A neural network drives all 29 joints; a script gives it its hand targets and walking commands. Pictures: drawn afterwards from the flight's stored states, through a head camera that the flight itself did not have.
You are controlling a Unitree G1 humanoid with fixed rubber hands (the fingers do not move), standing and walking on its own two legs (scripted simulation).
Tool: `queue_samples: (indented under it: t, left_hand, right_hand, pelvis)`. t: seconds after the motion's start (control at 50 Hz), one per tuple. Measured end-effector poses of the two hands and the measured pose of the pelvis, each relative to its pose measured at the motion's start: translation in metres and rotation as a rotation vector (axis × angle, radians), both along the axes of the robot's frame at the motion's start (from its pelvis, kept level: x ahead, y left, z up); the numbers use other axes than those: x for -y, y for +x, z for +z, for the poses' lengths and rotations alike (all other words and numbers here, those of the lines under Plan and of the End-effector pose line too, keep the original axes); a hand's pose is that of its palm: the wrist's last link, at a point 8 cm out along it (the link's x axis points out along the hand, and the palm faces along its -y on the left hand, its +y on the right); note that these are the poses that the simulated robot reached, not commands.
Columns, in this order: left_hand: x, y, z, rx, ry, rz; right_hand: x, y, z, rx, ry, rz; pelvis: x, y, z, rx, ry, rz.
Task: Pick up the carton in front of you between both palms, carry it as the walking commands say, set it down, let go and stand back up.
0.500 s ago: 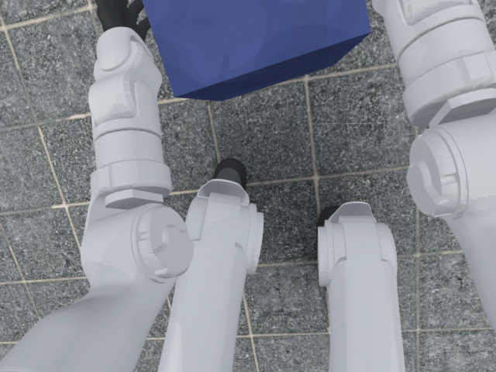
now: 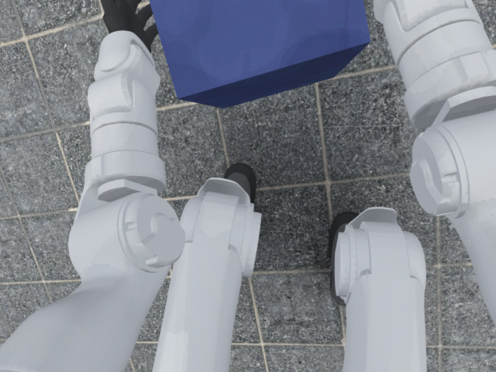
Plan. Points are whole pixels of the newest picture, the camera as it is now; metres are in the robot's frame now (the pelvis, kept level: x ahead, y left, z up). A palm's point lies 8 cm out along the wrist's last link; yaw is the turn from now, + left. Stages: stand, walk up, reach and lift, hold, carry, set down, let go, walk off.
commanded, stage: set down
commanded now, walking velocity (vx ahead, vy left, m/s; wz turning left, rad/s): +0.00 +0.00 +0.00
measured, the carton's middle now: (257, 13) +0.53 +0.11 -0.26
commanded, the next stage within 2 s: let go in 1.96 s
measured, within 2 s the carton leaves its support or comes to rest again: rests again in 0.46 s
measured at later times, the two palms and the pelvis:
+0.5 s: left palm (125, 32) +0.49 +0.26 -0.18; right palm out of the picture +0.58 -0.04 -0.20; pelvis +0.00 +0.01 -0.02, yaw +0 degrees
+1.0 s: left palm (111, 38) +0.48 +0.28 -0.19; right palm out of the picture +0.61 -0.08 -0.20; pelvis -0.01 +0.02 -0.02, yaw +0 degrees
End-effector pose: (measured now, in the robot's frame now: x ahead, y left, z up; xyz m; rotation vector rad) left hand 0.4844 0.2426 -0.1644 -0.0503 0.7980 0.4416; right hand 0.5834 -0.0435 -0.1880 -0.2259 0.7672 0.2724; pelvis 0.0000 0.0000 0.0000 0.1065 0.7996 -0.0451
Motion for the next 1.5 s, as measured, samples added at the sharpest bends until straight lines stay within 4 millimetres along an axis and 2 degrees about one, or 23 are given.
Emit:
queue_samples:
  t: [0.38, 0.68, 0.74, 0.8, 0.88, 0.98, 1.12, 1.28, 1.5]
  left_hand:
    - [-0.012, 0.006, -0.012, -0.012, 0.016, -0.017]
    - [-0.017, 0.001, -0.022, -0.028, 0.011, -0.027]
    - [-0.017, -0.001, -0.026, -0.028, 0.030, -0.020]
    - [-0.023, -0.006, -0.031, -0.031, 0.040, 0.004]
    - [-0.035, -0.010, -0.036, -0.026, 0.041, 0.031]
    - [-0.043, -0.004, -0.027, 0.030, 0.042, 0.035]
    - [-0.033, 0.006, 0.009, 0.130, 0.006, 0.049]
    - [-0.038, -0.007, 0.064, 0.139, 0.003, 0.082]
    - [-0.035, -0.001, 0.130, 0.148, 0.016, 0.069]
  right_hand:
    - [-0.005, -0.002, -0.009, 0.007, 0.073, 0.033]
    - [-0.008, 0.002, -0.016, 0.044, 0.092, 0.060]
    - [0.002, 0.001, -0.024, 0.055, 0.062, 0.041]
    - [0.021, 0.001, -0.033, 0.053, 0.021, 0.011]
    - [0.040, 0.006, -0.034, 0.066, -0.004, -0.011]
    - [0.038, 0.020, -0.014, 0.115, 0.007, -0.005]
    - [0.022, 0.035, 0.040, 0.168, -0.012, 0.008]
    - [0.020, 0.037, 0.099, 0.115, -0.031, -0.019]
    - [0.031, 0.043, 0.161, 0.117, -0.017, -0.024]
  pelvis:
    - [-0.004, -0.001, -0.012, 0.051, 0.004, -0.001]
    - [-0.007, -0.003, -0.019, 0.092, 0.013, -0.001]
    - [-0.009, -0.005, -0.018, 0.100, 0.015, -0.002]
    - [-0.011, -0.007, -0.017, 0.100, 0.014, -0.004]
    - [-0.015, -0.010, -0.017, 0.096, 0.010, -0.007]
    - [-0.019, -0.013, -0.017, 0.100, 0.003, -0.007]
    - [-0.024, -0.016, -0.006, 0.110, -0.018, 0.017]
    - [-0.024, -0.015, 0.031, 0.084, -0.041, 0.037]
    - [-0.025, -0.006, 0.077, 0.019, -0.051, 0.045]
